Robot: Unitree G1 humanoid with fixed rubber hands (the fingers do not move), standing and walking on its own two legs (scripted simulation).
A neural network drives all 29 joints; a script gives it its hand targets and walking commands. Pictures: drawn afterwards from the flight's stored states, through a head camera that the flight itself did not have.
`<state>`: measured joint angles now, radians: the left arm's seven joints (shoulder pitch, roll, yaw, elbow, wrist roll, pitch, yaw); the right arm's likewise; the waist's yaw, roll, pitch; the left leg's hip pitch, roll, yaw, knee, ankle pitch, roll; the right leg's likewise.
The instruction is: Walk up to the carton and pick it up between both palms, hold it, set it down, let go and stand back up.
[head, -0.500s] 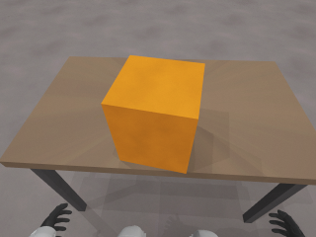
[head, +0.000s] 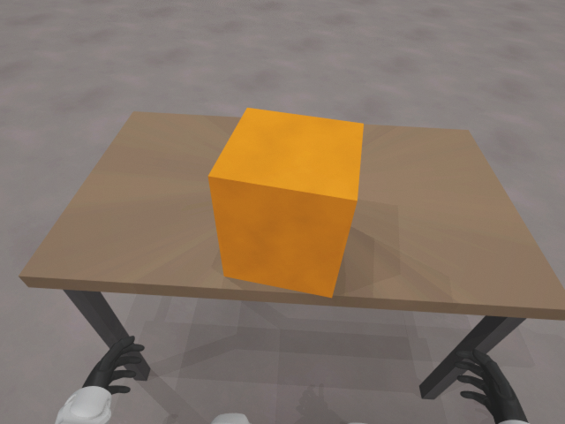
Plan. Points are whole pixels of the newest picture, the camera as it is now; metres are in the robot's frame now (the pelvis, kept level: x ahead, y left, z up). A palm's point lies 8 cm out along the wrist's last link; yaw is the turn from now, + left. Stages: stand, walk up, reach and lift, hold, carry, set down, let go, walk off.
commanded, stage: reach and lift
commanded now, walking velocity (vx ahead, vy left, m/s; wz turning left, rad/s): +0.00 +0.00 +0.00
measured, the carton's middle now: (290, 204) +0.48 +0.03 +0.04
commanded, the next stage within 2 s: none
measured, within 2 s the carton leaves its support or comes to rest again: neither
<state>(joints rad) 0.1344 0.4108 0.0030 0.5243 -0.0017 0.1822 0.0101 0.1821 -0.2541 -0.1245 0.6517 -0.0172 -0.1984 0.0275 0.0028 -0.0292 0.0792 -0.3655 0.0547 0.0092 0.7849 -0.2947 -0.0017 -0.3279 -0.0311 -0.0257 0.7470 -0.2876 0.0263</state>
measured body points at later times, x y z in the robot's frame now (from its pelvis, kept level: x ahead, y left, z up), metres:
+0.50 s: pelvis -0.05 -0.01 +0.01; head -0.10 -0.01 +0.45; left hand +0.18 +0.26 +0.00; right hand +0.16 -0.24 +0.01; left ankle +0.03 +0.09 -0.71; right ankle -0.02 -0.12 -0.71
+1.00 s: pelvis -0.05 +0.01 +0.01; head -0.10 +0.05 +0.46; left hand +0.20 +0.27 +0.02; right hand +0.16 -0.17 +0.06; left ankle +0.02 +0.09 -0.71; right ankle -0.02 -0.12 -0.70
